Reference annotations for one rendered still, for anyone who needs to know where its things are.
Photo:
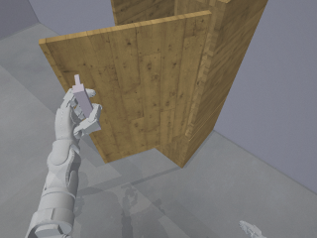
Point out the cupboard door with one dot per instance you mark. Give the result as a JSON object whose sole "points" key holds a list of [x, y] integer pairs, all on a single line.
{"points": [[144, 75]]}

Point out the left robot forearm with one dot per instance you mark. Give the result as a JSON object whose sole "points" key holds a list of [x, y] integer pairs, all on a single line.
{"points": [[55, 212]]}

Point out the handle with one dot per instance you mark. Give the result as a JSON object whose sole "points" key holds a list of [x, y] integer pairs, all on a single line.
{"points": [[82, 98]]}

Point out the left robot hand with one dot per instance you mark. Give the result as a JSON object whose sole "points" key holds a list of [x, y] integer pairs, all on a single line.
{"points": [[66, 119]]}

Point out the right robot hand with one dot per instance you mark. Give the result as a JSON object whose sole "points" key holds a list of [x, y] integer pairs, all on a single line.
{"points": [[251, 230]]}

